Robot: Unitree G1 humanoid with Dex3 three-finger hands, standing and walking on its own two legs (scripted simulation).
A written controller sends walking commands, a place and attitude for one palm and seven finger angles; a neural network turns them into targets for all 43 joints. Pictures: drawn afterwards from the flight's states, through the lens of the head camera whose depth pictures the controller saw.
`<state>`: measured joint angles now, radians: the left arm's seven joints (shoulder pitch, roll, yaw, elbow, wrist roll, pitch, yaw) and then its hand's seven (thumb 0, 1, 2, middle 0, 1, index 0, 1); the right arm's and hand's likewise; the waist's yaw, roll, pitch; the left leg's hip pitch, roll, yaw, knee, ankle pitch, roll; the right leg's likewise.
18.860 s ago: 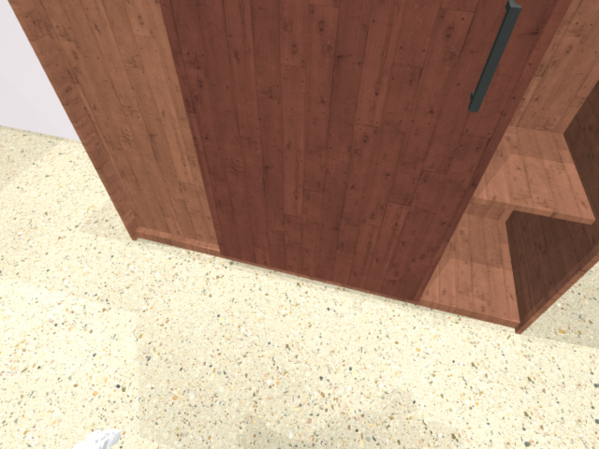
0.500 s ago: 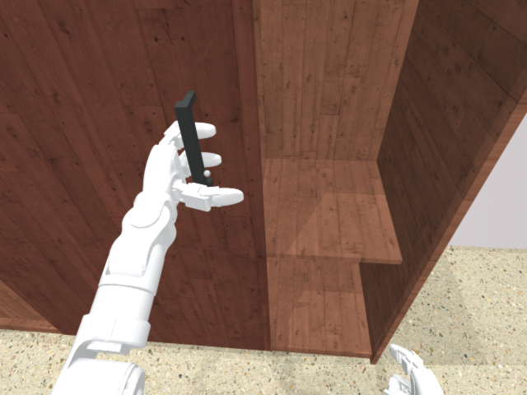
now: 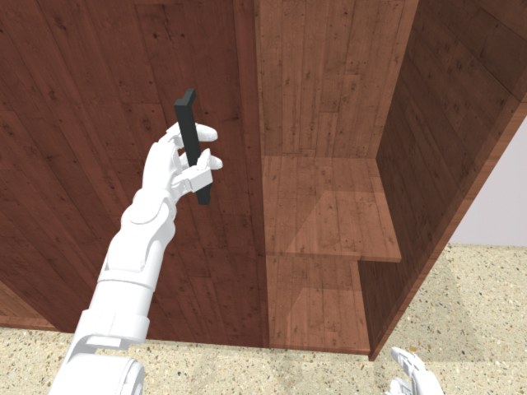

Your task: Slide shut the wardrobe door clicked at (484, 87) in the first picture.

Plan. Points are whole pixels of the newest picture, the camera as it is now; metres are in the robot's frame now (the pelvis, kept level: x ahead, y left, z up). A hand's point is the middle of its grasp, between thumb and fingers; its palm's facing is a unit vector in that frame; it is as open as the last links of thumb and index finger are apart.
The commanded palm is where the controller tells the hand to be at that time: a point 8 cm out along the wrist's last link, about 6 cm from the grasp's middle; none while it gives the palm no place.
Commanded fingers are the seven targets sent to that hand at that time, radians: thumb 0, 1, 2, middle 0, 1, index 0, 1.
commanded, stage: grip the handle and tug to test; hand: left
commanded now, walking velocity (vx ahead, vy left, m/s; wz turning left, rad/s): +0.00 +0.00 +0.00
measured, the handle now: (197, 151) +0.43 +0.13 +0.18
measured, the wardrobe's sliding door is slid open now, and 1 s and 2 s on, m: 0.36 0.36 0.33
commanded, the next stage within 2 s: tug the door sideways, standing still in 0.66 s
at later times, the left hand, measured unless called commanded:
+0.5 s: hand (206, 172) +0.38 +0.11 +0.18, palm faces -0.02 -1.00 +0.00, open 5.3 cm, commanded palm +0.33 +0.16 +0.18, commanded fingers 0.00 0.90 0.90 -0.45 -1.40 -0.45 -1.40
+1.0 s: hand (206, 174) +0.37 +0.10 +0.18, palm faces +0.01 -1.00 -0.02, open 5.6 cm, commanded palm +0.35 +0.13 +0.18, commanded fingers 0.00 0.90 0.90 -0.45 -1.40 -0.45 -1.40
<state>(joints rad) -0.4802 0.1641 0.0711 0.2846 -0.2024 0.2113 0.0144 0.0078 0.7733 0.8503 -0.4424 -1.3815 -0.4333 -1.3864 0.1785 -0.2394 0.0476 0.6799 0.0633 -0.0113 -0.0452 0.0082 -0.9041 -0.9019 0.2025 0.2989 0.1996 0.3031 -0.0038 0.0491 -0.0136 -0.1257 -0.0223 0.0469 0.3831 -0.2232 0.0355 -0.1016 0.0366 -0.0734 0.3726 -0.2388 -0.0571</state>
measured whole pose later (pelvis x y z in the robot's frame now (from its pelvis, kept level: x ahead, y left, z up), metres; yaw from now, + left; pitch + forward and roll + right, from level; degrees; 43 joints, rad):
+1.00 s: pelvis +0.03 +0.00 +0.00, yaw +1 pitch -1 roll +0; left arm -0.32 0.11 0.00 -0.03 -0.17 0.34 0.07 0.01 0.77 0.85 -0.37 -1.38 -0.33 -1.37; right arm 0.13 -0.25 0.03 0.64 0.05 0.03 -0.02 0.01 -0.91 -0.90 0.20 0.30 0.20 0.30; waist 0.03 0.05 -0.03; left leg -0.12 -0.04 0.02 0.41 -0.28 0.04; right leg -0.09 0.03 -0.09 0.40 -0.30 -0.05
